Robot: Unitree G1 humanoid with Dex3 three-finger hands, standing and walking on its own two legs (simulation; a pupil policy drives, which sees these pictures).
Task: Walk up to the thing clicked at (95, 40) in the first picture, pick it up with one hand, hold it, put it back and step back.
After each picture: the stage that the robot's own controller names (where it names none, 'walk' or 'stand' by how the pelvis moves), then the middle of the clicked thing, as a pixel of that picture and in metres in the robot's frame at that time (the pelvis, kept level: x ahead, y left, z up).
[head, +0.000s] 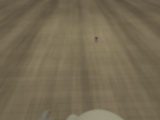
stand; (96, 39) +1.94 -0.12 -0.72
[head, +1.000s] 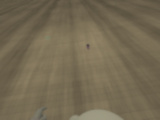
walk; (87, 46) +1.78 +0.19 -0.69
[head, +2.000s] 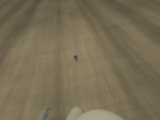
walk; (76, 58) +1.15 +0.39 -0.71
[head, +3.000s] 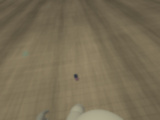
walk; (76, 77) +0.72 +0.31 -0.72
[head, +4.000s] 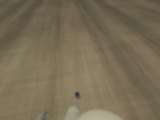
walk; (77, 95) +0.46 +0.19 -0.72
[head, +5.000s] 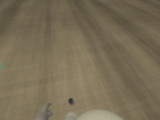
stand; (70, 101) +0.34 +0.21 -0.71
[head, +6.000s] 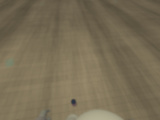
stand; (73, 102) +0.33 +0.18 -0.72
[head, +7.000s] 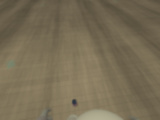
stand; (74, 102) +0.33 +0.19 -0.72
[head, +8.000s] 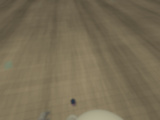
stand; (73, 102) +0.34 +0.20 -0.72
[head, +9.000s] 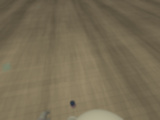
stand; (72, 104) +0.32 +0.20 -0.73
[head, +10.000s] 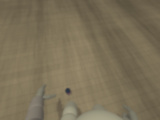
go down; (68, 91) +0.34 +0.22 -0.66
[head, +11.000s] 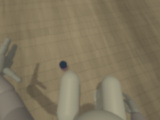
go down; (63, 66) +0.40 +0.23 -0.30
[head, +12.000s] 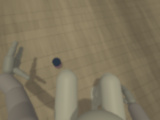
close in; (57, 63) +0.39 +0.25 -0.28
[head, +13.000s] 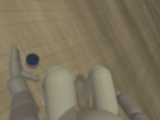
close in; (32, 61) +0.39 +0.27 -0.21
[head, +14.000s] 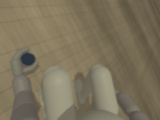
close; (28, 61) +0.38 +0.28 -0.22
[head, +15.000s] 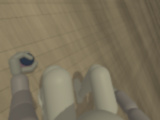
lift; (26, 61) +0.37 +0.28 -0.23
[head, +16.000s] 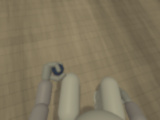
lift; (58, 71) +0.31 +0.24 -0.08
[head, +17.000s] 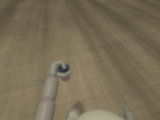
hold; (64, 73) +0.34 +0.18 +0.05
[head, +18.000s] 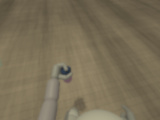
hold; (66, 74) +0.34 +0.17 +0.01
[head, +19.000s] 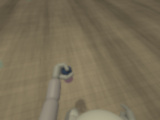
crouch; (67, 74) +0.34 +0.17 +0.01
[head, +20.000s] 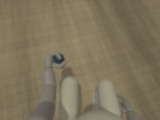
crouch; (60, 61) +0.40 +0.21 -0.10
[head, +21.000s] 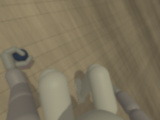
lower; (22, 59) +0.40 +0.29 -0.22
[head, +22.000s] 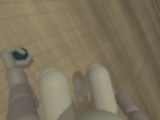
lower; (22, 57) +0.40 +0.29 -0.22
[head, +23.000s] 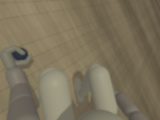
lower; (22, 57) +0.40 +0.29 -0.22
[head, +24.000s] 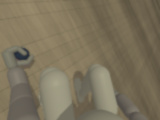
lower; (23, 57) +0.40 +0.29 -0.22
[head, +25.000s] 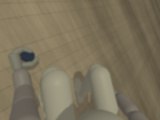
open; (27, 58) +0.39 +0.28 -0.23
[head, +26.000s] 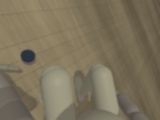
rise; (28, 57) +0.38 +0.27 -0.23
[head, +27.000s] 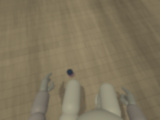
walk; (70, 73) +0.40 +0.21 -0.45
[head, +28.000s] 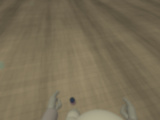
stand; (72, 101) +0.35 +0.18 -0.66
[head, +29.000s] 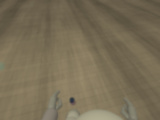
stand; (72, 101) +0.35 +0.20 -0.67
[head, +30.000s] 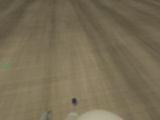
stand; (74, 101) +0.36 +0.17 -0.71
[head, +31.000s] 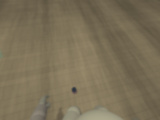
stand; (74, 90) +0.38 +0.15 -0.70
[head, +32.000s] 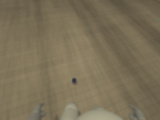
walk; (74, 81) +0.49 +0.17 -0.70
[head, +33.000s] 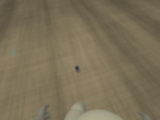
walk; (77, 69) +0.76 +0.27 -0.70
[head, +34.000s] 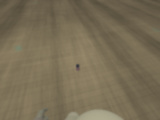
stand; (77, 67) +0.95 +0.21 -0.71
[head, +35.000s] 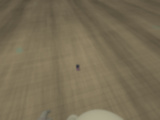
stand; (77, 67) +0.95 +0.22 -0.72
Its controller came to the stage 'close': yes
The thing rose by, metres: 0.71
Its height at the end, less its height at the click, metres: +0.00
